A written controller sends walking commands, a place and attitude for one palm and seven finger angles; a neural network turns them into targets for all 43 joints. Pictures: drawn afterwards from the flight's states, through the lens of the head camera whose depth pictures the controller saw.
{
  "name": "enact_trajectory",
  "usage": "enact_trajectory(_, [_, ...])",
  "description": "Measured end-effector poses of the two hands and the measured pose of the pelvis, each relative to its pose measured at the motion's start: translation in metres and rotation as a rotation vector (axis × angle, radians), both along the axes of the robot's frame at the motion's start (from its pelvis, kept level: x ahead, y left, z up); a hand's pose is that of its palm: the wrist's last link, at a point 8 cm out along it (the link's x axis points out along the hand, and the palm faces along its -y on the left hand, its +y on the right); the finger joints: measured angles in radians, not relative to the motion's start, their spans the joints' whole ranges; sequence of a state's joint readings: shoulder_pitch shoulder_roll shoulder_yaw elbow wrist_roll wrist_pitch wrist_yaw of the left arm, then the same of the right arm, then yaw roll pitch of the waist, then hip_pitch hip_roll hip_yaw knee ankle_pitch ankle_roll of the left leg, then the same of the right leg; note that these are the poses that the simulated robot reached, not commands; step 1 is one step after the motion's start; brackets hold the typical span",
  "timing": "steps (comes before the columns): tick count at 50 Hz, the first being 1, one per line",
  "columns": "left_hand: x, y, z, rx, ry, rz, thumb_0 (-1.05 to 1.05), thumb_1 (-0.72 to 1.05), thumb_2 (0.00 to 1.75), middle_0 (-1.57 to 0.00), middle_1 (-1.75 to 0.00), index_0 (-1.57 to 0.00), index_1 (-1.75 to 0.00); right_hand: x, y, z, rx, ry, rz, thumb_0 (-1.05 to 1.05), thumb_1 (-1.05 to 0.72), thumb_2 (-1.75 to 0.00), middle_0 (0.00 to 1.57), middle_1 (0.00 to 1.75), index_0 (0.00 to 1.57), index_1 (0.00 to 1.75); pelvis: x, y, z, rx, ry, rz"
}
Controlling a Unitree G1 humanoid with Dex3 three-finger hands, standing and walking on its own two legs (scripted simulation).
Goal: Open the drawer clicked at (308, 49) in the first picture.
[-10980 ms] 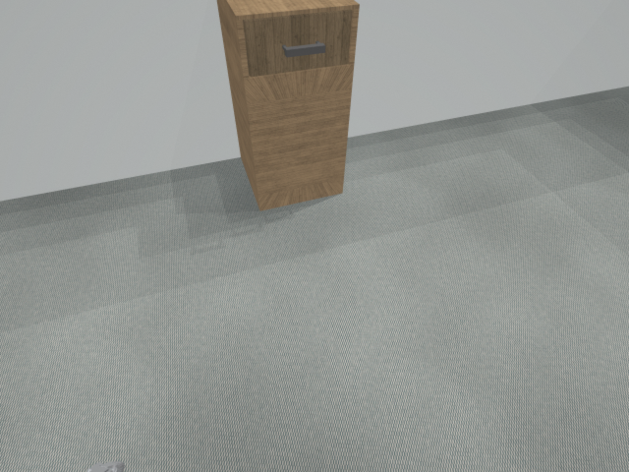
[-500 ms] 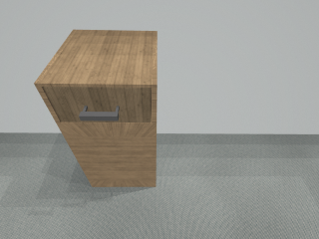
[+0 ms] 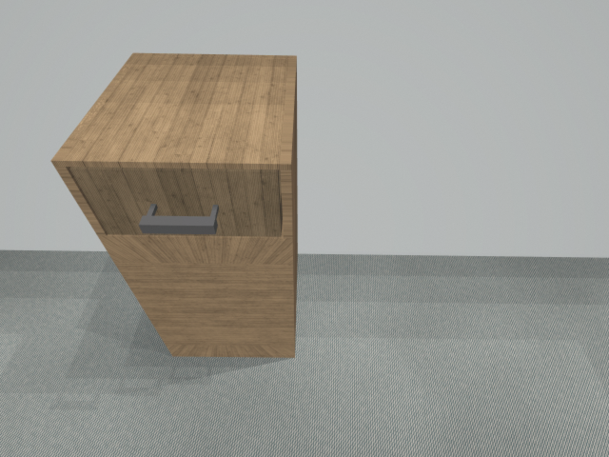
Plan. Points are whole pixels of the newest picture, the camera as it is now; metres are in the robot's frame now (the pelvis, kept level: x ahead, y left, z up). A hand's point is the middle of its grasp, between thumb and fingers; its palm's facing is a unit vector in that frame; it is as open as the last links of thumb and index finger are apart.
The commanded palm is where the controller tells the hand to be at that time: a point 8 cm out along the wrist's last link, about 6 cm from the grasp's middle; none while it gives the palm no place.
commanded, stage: come to a stop and stand still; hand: left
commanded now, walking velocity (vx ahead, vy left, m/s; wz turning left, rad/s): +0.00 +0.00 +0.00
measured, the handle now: (181, 217) +0.53 +0.27 -0.04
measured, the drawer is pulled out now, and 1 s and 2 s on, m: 0.00 0.00 0.00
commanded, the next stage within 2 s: look again from close up in 0.28 s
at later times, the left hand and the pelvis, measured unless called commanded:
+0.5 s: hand out of the picture -0.02 +0.13 -0.17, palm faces +0.05 -0.98 -0.17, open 7.4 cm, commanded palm none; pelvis +0.02 -0.02 +0.00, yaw +0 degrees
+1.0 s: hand out of the picture -0.04 +0.10 -0.17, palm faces +0.08 -0.98 -0.17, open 7.4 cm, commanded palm none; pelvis +0.02 -0.04 +0.00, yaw +0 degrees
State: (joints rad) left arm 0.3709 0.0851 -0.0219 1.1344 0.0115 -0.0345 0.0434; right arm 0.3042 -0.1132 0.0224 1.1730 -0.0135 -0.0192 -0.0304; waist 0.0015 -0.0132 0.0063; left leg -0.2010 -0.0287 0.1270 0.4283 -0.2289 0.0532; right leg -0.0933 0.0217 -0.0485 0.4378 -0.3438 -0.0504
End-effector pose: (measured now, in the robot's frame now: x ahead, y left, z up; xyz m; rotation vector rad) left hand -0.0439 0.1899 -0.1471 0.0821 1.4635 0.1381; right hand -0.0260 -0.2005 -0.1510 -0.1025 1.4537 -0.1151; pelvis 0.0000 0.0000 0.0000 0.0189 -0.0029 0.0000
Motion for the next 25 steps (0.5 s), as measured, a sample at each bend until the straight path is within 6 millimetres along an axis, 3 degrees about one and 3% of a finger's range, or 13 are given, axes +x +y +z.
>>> enact_trajectory(12, [0.006,-0.008,0.001,0.005,0.006,0.006,0.0,0.91,0.9,-0.2,-0.3,-0.19,-0.3,0.016,-0.015,0.0,-0.016,-0.013,0.01,0.01,-0.92,-0.9,0.2,0.3,0.19,0.3,0.009,-0.009,0.0,0.006,0.001,0.0])
enact_trajectory(25, [0.014,-0.014,0.003,0.029,0.003,0.011,0.0,0.91,0.9,-0.2,-0.3,-0.19,-0.3,0.019,-0.022,-0.003,0.001,-0.001,0.01,0.01,-0.92,-0.9,0.2,0.3,0.19,0.3,0.016,-0.02,0.0,0.013,0.0,0.0])
